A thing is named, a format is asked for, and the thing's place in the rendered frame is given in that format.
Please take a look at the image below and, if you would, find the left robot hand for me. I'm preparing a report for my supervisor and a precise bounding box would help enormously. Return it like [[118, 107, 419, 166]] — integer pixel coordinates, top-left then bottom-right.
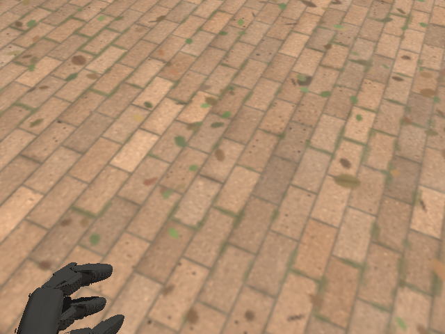
[[15, 262, 124, 334]]

